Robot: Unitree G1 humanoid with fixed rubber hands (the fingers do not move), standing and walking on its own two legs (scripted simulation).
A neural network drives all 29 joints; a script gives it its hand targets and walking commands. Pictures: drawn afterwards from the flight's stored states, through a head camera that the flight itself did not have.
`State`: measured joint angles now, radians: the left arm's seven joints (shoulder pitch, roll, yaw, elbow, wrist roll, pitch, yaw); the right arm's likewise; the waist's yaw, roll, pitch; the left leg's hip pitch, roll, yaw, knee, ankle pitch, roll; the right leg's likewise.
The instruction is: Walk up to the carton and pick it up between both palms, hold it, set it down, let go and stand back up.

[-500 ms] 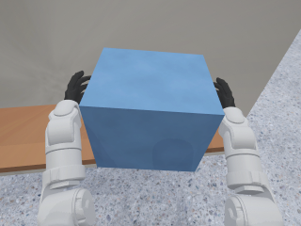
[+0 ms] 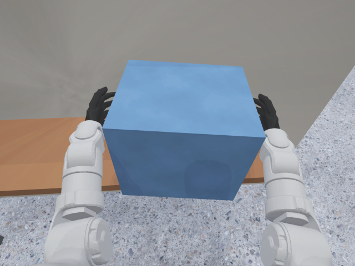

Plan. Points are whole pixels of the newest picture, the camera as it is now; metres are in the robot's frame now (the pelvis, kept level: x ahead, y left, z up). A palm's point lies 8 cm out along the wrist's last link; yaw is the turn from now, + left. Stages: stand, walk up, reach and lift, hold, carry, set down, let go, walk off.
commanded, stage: set down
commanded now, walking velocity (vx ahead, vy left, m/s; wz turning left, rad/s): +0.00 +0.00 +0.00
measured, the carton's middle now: (181, 131) +0.45 -0.01 +0.05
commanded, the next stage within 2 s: none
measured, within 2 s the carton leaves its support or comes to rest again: neither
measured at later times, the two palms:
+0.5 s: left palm (98, 123) +0.43 +0.19 +0.11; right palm (261, 126) +0.42 -0.20 +0.10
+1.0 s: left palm (99, 126) +0.43 +0.19 +0.09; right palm (256, 129) +0.43 -0.19 +0.08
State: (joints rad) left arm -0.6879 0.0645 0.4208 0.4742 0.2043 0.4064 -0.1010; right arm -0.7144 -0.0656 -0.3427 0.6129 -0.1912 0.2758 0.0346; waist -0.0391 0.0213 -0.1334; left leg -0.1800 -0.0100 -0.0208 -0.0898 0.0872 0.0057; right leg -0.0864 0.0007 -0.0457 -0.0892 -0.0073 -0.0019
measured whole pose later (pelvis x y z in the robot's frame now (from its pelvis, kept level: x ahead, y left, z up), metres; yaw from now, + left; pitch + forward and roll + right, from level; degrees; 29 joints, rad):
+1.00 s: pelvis +0.01 +0.00 +0.00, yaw +0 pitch +18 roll +0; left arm -0.76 0.10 0.43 0.76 0.18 0.15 -0.08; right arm -0.76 -0.03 -0.49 0.72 -0.32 0.14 0.06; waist 0.00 0.03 -0.20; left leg -0.32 -0.01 -0.02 -0.09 0.10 0.01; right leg -0.22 0.00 -0.05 -0.09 0.00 0.00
